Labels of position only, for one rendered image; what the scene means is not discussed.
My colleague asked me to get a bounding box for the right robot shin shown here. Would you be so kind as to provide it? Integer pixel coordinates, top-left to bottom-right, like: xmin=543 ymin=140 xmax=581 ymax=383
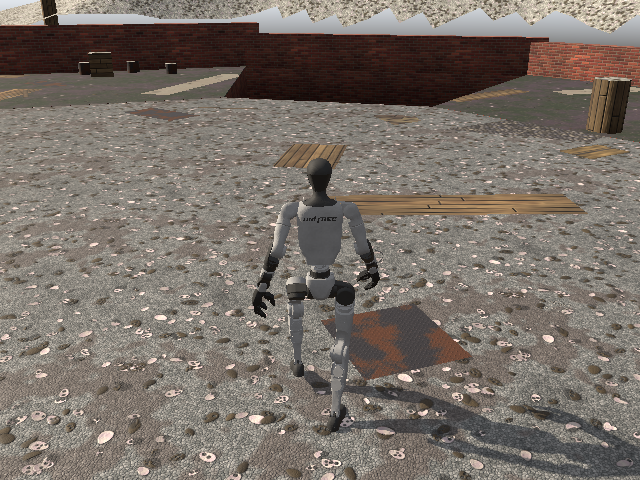
xmin=330 ymin=346 xmax=349 ymax=418

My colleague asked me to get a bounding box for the left robot hand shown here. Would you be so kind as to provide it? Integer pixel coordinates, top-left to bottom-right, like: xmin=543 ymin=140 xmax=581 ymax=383
xmin=252 ymin=289 xmax=275 ymax=318

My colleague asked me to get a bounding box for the left robot forearm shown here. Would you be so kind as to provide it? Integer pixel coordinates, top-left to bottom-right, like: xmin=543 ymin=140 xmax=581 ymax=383
xmin=256 ymin=242 xmax=279 ymax=292

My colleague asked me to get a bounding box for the right robot hand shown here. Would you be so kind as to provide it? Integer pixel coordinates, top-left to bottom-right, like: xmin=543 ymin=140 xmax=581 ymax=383
xmin=356 ymin=270 xmax=380 ymax=290

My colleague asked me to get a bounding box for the right robot foot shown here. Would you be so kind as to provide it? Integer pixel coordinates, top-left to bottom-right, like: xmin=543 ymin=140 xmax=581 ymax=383
xmin=327 ymin=404 xmax=346 ymax=432

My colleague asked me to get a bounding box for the right robot forearm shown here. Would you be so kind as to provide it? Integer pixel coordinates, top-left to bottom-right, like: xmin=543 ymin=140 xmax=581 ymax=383
xmin=360 ymin=239 xmax=378 ymax=274

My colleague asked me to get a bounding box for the left robot upper arm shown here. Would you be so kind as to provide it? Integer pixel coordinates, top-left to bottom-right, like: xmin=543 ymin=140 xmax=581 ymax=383
xmin=270 ymin=202 xmax=299 ymax=259

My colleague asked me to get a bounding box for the right robot upper arm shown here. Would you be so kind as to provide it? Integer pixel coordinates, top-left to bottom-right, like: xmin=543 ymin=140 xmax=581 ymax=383
xmin=340 ymin=201 xmax=370 ymax=255

